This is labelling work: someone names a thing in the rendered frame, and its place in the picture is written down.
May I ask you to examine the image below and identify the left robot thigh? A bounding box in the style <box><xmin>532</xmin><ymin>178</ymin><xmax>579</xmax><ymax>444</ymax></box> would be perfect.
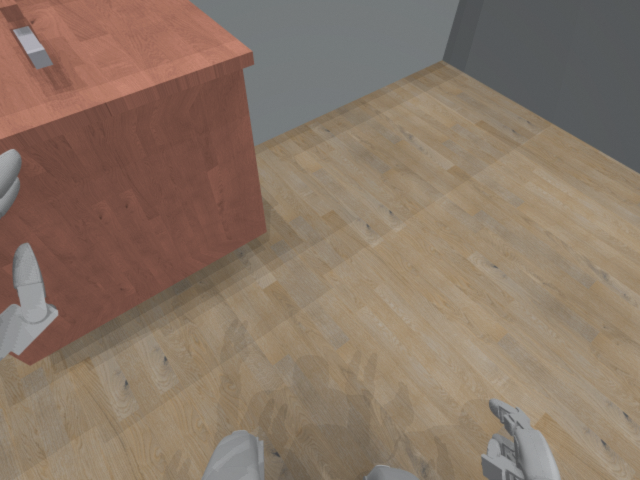
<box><xmin>201</xmin><ymin>433</ymin><xmax>265</xmax><ymax>480</ymax></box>

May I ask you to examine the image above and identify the right robot hand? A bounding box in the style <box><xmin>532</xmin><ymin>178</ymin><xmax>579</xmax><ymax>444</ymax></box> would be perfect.
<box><xmin>481</xmin><ymin>398</ymin><xmax>561</xmax><ymax>480</ymax></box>

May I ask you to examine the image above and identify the left robot hand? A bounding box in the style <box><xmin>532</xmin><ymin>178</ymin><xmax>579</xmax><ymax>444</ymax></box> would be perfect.
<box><xmin>0</xmin><ymin>149</ymin><xmax>58</xmax><ymax>361</ymax></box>

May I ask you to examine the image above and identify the right robot shin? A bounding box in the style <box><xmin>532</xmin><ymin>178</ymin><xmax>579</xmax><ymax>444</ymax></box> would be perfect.
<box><xmin>367</xmin><ymin>465</ymin><xmax>389</xmax><ymax>476</ymax></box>

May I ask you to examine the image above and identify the counter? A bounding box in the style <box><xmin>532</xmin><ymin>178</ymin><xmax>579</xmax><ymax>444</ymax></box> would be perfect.
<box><xmin>0</xmin><ymin>0</ymin><xmax>267</xmax><ymax>366</ymax></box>

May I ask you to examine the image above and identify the tap lever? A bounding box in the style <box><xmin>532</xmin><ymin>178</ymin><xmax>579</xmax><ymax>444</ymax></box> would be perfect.
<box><xmin>13</xmin><ymin>26</ymin><xmax>53</xmax><ymax>69</ymax></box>

